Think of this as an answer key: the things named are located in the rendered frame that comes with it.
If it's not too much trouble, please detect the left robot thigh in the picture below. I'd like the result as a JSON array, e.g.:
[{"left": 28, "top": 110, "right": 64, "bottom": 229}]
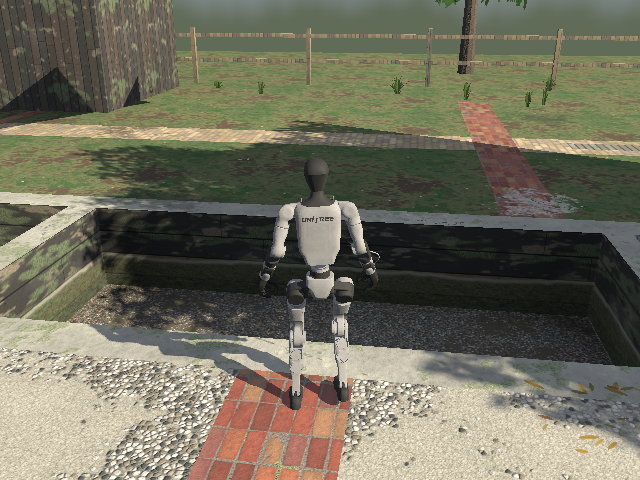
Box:
[{"left": 286, "top": 279, "right": 307, "bottom": 347}]

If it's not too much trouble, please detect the left robot hand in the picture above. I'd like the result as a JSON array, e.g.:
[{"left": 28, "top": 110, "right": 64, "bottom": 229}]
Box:
[{"left": 256, "top": 276, "right": 279, "bottom": 298}]

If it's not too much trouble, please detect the right robot hand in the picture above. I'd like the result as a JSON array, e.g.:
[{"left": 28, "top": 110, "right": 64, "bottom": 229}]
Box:
[{"left": 356, "top": 269, "right": 379, "bottom": 291}]

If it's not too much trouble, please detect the robot right shin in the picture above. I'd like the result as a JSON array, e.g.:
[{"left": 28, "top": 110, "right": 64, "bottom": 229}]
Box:
[{"left": 333, "top": 319, "right": 349, "bottom": 388}]

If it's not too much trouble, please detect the robot right upper arm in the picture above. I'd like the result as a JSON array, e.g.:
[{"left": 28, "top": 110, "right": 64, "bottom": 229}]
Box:
[{"left": 338, "top": 201, "right": 367, "bottom": 255}]

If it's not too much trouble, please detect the robot right forearm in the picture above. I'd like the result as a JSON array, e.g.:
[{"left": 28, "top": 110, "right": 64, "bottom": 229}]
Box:
[{"left": 357, "top": 240, "right": 376, "bottom": 275}]

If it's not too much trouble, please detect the robot left forearm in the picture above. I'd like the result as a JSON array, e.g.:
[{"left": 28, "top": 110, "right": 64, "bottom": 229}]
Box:
[{"left": 259, "top": 243, "right": 280, "bottom": 281}]

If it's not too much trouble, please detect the robot left upper arm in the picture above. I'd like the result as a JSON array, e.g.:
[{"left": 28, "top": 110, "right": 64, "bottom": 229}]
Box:
[{"left": 270, "top": 203, "right": 297, "bottom": 259}]

